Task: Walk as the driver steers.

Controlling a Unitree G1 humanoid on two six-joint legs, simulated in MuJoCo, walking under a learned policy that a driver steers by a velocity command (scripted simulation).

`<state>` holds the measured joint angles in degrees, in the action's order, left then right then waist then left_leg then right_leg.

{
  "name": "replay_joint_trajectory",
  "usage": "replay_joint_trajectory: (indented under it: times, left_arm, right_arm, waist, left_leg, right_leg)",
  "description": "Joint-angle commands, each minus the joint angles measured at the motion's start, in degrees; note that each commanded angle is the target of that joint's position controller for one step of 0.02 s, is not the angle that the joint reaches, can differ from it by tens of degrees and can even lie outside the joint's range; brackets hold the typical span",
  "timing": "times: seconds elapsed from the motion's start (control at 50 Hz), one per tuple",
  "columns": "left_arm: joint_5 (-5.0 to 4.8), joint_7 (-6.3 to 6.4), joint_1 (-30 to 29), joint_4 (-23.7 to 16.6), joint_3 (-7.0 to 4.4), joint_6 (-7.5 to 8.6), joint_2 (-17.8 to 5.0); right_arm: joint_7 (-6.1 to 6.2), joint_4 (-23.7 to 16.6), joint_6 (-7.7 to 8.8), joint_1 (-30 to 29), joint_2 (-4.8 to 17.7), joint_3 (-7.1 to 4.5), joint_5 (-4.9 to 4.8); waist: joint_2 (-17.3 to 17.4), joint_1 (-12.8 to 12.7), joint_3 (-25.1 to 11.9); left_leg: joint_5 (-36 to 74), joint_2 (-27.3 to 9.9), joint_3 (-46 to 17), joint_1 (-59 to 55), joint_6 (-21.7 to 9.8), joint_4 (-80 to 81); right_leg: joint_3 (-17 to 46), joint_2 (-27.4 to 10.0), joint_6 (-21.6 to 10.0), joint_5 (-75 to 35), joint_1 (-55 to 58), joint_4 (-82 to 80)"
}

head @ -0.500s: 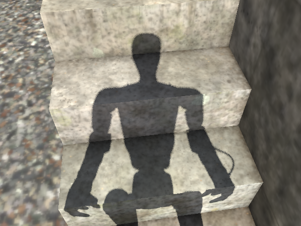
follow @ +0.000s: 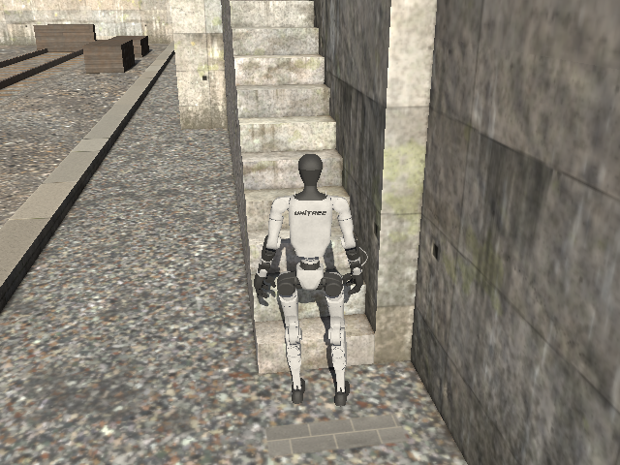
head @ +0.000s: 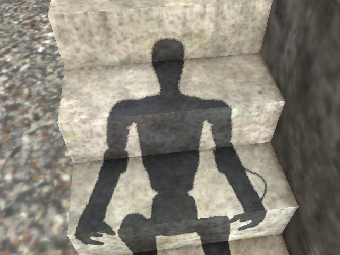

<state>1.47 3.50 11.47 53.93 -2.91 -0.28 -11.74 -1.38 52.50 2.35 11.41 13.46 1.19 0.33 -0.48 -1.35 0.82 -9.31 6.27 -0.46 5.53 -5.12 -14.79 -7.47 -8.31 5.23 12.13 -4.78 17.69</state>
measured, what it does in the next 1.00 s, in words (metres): stands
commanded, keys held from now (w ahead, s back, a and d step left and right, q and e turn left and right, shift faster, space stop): w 1.00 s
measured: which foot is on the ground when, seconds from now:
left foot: down 0.00-1.00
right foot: down 0.00-1.00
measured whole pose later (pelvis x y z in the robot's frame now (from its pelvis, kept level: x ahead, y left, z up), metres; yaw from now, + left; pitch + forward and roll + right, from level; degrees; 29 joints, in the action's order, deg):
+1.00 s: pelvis +0.00 +0.00 +0.00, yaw +0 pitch +0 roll +1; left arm 1.5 3.4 11.6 54.8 -3.0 -0.2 -11.7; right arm -1.8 53.5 2.1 11.3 13.3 1.3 0.3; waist -0.6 -1.1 0.9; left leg -9.1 6.4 -0.7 5.5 -5.1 -14.7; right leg -7.5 -8.6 5.3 12.2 -4.8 18.0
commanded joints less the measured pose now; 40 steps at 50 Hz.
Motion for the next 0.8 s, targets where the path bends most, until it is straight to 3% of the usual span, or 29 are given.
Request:
replay_joint_trajectory:
  times: [0.02,0.18,0.26,0.8]
  left_arm:
    - [-0.01,0.23,-0.07,-2.6,-1.14,0.65,-6.11]
    - [-0.03,0.24,-0.26,-2.29,-1.08,0.64,-5.98]
    - [-0.01,0.14,0.4,-1.89,-1.18,0.52,-5.99]
    - [0.03,0.11,0.7,-1.58,-1.2,0.57,-6.0]
  right_arm:
    - [0.47,-2.45,0.9,-0.12,6.02,-1.27,-0.15]
    - [0.42,-2.05,0.9,0.02,6.02,-1.29,-0.18]
    - [-0.46,-2.3,0.24,0.1,5.87,-1.21,0.06]
    - [-0.28,-1.74,0.29,0.1,5.75,-1.09,-0.01]
  waist:
    - [-0.42,-0.11,-1.5]
    - [-0.29,-0.06,-1.76]
    - [0.02,0.33,-1.97]
    - [-0.36,0.28,-1.45]
  left_leg:
    - [14.28,-10.0,-7.04,-0.17,0.38,1.99]
    - [15.78,-10.16,-7.08,-0.61,0.37,1.82]
    - [17.77,-10.24,-7.14,-1.77,-0.22,1.23]
    - [16.0,-10.04,-7.21,-1.26,-0.37,1.46]
  right_leg:
    - [2.65,-3.23,-3.0,-7.46,0.24,-2.02]
    - [2.38,-3.08,-2.87,-7.19,0.1,-1.97]
    - [1.63,-2.81,-2.68,-5.97,-1.32,-0.8]
    - [1.86,-3.04,-2.7,-6.42,-1.06,-1.28]
Velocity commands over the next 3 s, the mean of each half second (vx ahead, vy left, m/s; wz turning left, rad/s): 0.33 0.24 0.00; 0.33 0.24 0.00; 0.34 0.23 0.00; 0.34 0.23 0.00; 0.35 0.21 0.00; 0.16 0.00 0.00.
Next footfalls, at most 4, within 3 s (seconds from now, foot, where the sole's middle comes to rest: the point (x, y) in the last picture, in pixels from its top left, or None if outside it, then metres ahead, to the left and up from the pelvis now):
none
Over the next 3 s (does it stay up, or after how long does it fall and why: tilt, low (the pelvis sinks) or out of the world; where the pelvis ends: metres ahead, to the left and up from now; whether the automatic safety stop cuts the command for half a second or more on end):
stays up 0.01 -0.07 0.00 its command is cut before an obstacle from the start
